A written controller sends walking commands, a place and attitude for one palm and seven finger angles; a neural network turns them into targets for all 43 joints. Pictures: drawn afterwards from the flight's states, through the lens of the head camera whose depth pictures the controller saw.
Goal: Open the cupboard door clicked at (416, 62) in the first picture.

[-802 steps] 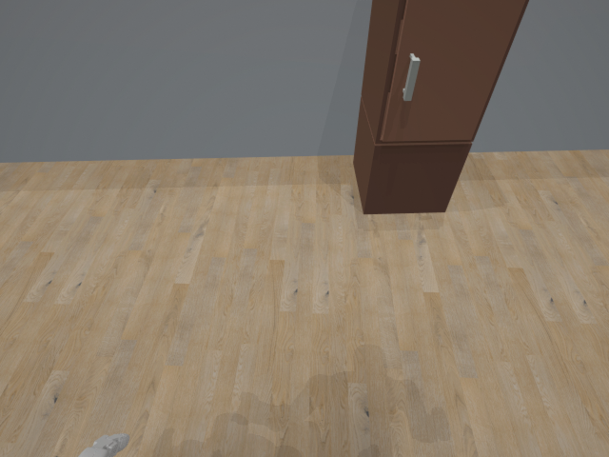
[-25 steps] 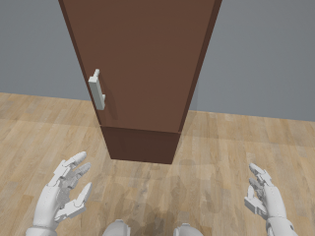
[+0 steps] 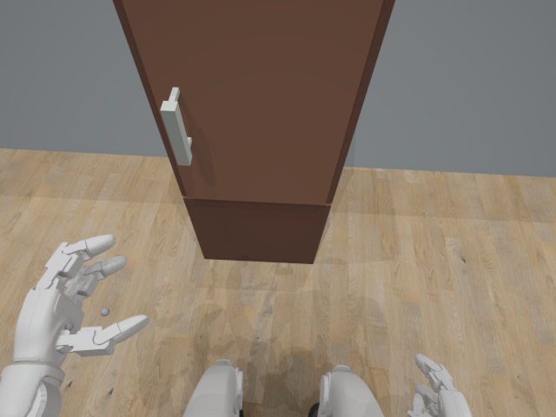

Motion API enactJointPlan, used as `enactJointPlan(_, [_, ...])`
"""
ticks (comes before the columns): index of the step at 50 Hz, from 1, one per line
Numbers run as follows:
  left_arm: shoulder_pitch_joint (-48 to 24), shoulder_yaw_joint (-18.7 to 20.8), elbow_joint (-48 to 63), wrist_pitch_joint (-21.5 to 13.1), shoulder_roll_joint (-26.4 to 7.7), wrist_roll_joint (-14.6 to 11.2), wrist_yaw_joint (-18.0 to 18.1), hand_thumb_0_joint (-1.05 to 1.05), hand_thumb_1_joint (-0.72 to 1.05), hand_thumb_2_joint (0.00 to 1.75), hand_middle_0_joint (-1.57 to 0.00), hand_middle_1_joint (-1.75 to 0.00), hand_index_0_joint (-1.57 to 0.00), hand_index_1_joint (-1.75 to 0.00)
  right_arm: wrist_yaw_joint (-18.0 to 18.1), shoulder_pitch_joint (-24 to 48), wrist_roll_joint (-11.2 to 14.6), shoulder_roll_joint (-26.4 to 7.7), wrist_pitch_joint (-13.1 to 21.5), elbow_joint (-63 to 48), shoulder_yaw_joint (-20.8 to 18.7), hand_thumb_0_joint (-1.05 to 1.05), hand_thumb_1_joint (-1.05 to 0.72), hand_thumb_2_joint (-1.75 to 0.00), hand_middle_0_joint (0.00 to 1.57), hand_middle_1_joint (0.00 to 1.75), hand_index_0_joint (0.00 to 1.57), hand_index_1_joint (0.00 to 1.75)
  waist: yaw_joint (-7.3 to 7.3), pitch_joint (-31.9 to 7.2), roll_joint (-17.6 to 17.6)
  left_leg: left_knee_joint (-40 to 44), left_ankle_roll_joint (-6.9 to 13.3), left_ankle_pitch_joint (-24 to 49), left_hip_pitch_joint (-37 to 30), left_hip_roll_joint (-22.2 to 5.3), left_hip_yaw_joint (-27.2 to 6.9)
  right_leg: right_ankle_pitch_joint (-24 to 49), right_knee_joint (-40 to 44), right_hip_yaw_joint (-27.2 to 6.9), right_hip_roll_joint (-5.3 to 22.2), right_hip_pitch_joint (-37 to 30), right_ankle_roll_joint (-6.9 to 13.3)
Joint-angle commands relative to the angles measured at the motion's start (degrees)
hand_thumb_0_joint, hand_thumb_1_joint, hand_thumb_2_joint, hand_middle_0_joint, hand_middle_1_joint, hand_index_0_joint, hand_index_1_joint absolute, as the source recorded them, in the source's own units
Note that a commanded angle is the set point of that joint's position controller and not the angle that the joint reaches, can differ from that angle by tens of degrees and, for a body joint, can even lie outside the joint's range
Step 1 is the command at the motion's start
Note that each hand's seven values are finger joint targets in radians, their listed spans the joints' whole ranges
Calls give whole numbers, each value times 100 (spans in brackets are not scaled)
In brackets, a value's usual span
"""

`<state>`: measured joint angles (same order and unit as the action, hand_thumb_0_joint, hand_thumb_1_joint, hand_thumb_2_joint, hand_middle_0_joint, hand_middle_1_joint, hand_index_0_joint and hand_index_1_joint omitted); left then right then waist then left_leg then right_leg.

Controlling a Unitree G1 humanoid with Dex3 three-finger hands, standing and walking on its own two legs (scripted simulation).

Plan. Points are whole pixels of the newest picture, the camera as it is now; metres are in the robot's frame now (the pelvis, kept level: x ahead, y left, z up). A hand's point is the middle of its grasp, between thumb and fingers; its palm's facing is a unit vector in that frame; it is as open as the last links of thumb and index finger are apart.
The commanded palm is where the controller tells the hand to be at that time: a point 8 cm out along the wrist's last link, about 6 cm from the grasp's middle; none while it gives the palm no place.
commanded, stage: raise the hand with hooked fingers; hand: left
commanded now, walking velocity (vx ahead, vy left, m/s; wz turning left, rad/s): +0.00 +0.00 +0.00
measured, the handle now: (180, 127) +0.58 +0.21 +0.02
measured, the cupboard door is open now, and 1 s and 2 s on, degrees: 0 0 0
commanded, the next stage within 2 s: move the hooked fingers beside the handle in 1.20 s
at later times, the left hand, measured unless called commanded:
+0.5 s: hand (76, 288) +0.27 +0.28 +0.04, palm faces +0.00 -1.00 -0.08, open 13.8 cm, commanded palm +0.25 +0.33 +0.04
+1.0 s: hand (87, 264) +0.30 +0.27 +0.04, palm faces +0.00 -1.00 -0.06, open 14.0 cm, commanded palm +0.28 +0.32 +0.04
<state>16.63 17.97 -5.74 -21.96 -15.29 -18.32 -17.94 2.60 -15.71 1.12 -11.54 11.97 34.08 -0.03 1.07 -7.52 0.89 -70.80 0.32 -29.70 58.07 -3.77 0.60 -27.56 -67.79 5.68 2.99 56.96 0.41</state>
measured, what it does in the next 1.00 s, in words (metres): stands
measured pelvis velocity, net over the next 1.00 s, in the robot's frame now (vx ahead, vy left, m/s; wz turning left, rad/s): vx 0.02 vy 0.00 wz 0.01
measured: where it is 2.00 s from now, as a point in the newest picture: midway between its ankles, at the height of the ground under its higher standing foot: outside the picture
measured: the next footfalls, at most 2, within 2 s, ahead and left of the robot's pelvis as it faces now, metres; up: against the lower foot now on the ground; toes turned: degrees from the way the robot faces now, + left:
none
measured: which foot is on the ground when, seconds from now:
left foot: down 0.00-1.00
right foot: down 0.00-1.00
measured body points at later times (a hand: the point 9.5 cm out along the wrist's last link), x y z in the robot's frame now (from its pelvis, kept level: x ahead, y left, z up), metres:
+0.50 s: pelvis +0.01 +0.02 +0.00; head +0.10 +0.04 +0.44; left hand +0.26 +0.33 +0.04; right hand +0.21 -0.21 -0.07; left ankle +0.04 +0.11 -0.63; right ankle +0.05 -0.12 -0.63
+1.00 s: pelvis +0.02 +0.00 +0.00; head +0.12 +0.02 +0.44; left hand +0.29 +0.33 +0.05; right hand +0.18 -0.26 -0.08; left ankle +0.04 +0.11 -0.63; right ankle +0.05 -0.12 -0.63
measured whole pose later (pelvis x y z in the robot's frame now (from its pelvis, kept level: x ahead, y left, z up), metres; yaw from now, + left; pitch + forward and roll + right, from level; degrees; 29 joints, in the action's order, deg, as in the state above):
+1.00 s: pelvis +0.02 +0.00 +0.00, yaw +0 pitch +20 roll -3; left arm 2.2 26.2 -20.6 -22.8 -22.9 -21.8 -31.0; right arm 2.3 -14.9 1.4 -16.3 11.4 31.3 0.5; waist 1.9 -7.9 0.4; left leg -71.4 0.1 -31.4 59.6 -3.6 -0.5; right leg -29.3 -67.9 5.4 1.6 58.0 0.5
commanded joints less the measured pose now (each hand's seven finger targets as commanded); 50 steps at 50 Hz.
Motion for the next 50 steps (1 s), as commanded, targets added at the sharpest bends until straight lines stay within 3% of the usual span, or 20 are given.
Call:
enactJointPlan(1, [-730,36,589,-838,-736,99,-113,0,-17,44,-28,-99,-28,-99,83,485,24,-1059,473,-877,-334,0,-90,-90,20,30,20,30,85,-955,115,1123,74,-14,-496,360,-333,-690,935,-253,-318,-371,73])
enactJointPlan(4, [-1003,60,574,-797,-990,-14,-547,0,-24,41,-28,-103,-28,-103,161,371,93,-1223,524,-959,-348,0,-90,-90,20,30,20,30,84,-1224,250,1185,103,-192,-657,372,-346,-704,980,-321,-319,-408,91])
enactJointPlan(7, [-1033,434,681,-616,-1361,-170,-720,0,-31,38,-29,-108,-29,-108,211,323,134,-1280,557,-1024,-348,0,-90,-90,20,30,20,30,-45,-1504,377,1369,94,-98,-931,384,-406,-501,1006,-288,-338,-645,96])
enactJointPlan(9, [-1134,777,961,-565,-1685,-252,-712,0,-36,36,-29,-111,-29,-111,210,307,98,-1284,537,-1073,-325,0,-90,-90,20,30,20,30,-183,-1752,621,1407,61,362,-1169,373,-462,-98,868,-201,-362,-800,144])
enactJointPlan(13, [-926,883,818,-530,-1490,-320,-482,0,-45,32,-30,-117,-30,-117,143,286,52,-1206,465,-1056,-324,0,-90,-90,20,30,20,30,-224,-1646,622,1366,-19,1116,-1373,341,-496,406,732,-49,-439,-784,163])
enactJointPlan(17, [-1053,603,384,-384,-1289,-153,-498,0,-50,30,-30,-120,-30,-120,54,248,42,-1258,378,-1025,-313,0,-90,-90,20,30,20,30,-53,-1364,751,1361,-71,1067,-1356,311,-515,426,744,2,-419,-499,129])
enactJointPlan(18, [-1160,546,290,-331,-1255,-162,-592,0,-50,30,-30,-120,-30,-120,63,194,51,-1281,361,-1059,-314,0,-90,-90,20,30,20,30,-5,-1358,599,1315,-65,1196,-1335,309,-523,503,720,8,-451,-519,141])
enactJointPlan(21, [-1482,555,282,-210,-1496,-83,-831,0,-50,30,-30,-120,-30,-120,64,147,67,-1356,335,-1097,-307,0,-90,-90,20,30,20,30,26,-1516,653,1323,-66,1280,-1477,289,-527,546,785,-26,-437,-527,127])
enactJointPlan(25, [-1904,992,281,-270,-1875,-266,-1031,0,-50,30,-30,-120,-30,-120,123,130,62,-1352,347,-1069,-291,0,-90,-90,20,30,20,30,-46,-1830,609,1206,-57,1603,-1601,299,-501,739,777,-68,-462,-702,146])
enactJointPlan(28, [-2047,1270,59,-380,-2068,-390,-1073,0,-50,30,-30,-120,-30,-120,145,120,42,-1322,348,-1016,-263,0,-90,-90,20,30,20,30,-95,-1858,520,1084,-41,1784,-1463,314,-454,885,715,-90,-487,-807,167])
enactJointPlan(31, [-2107,1293,-232,-376,-2055,-409,-1155,0,-50,30,-30,-120,-30,-120,121,144,44,-1311,335,-975,-250,0,-90,-90,20,30,20,30,-109,-1859,682,1083,-44,1729,-1442,314,-409,857,741,-116,-442,-784,147])
enactJointPlan(35, [-2159,1341,-622,-231,-2158,-446,-1404,0,-50,30,-30,-120,-30,-120,123,46,72,-1380,294,-952,-280,0,-90,-90,20,30,20,30,-77,-2063,450,971,15,1966,-1347,305,-342,1175,744,-179,-435,-956,118])
enactJointPlan(38, [-2054,1171,-629,-140,-1991,-527,-1558,0,-50,30,-30,-120,-30,-120,100,53,93,-1377,304,-1037,-288,0,-90,-90,20,30,20,30,-74,-2043,458,936,62,1932,-1271,325,-281,1219,795,-231,-442,-1043,125])
enactJointPlan(43, [-2066,1477,-365,-294,-2294,-566,-1389,0,-50,30,-30,-120,-30,-120,64,16,65,-1368,289,-1058,-314,0,-90,-90,20,30,20,30,-129,-2111,300,880,81,1935,-1098,321,-255,1243,767,-285,-443,-1215,121])
enactJointPlan(44, [-2096,1555,-308,-353,-2367,-538,-1339,0,-50,30,-30,-120,-30,-120,53,25,53,-1349,277,-1053,-308,0,-90,-90,20,30,20,30,-167,-2170,483,905,68,1929,-1144,329,-235,1232,768,-312,-423,-1225,116])
enactJointPlan(50, [-2063,1400,-491,-477,-2147,-500,-1223,0,-50,30,-30,-120,-30,-120,52,57,77,-1309,222,-1036,-299,0,-90,-90,20,30,20,30,-76,-1863,621,951,73,1463,-1033,334,-181,821,877,-377,-406,-1062,97])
